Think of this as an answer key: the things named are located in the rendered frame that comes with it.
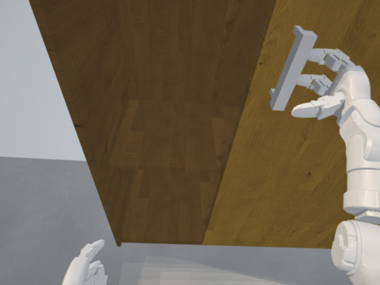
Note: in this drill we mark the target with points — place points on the robot right hand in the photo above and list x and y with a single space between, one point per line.
351 83

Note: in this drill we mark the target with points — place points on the handle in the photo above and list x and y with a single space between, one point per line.
296 60

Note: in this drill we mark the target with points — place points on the right robot upper arm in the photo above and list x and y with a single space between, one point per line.
356 251

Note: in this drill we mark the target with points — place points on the robot right forearm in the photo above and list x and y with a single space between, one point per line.
359 124

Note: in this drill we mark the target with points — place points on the wardrobe door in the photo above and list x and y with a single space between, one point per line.
283 178

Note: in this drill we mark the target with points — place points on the robot left hand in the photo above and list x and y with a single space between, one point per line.
81 272

